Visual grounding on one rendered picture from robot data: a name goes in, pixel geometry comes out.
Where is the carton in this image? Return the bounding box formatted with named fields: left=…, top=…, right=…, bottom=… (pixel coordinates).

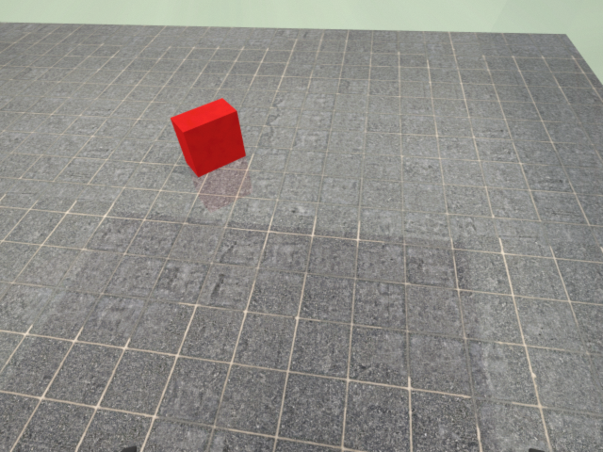
left=171, top=98, right=246, bottom=177

